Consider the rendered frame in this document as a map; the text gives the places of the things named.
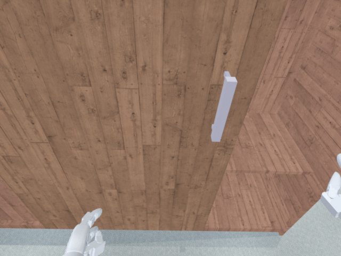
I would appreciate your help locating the wardrobe door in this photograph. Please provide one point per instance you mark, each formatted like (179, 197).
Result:
(11, 207)
(110, 104)

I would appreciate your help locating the left robot hand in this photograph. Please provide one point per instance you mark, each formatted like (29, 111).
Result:
(79, 240)

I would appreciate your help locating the handle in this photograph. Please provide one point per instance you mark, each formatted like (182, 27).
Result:
(224, 104)

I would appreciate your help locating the right robot hand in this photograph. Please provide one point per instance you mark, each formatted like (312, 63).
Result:
(330, 199)

